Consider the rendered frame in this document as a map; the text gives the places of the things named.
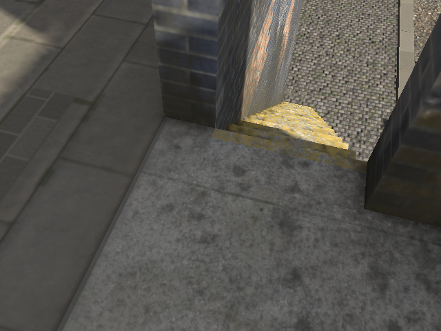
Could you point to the stairs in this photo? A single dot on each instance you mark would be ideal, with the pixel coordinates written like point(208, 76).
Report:
point(294, 125)

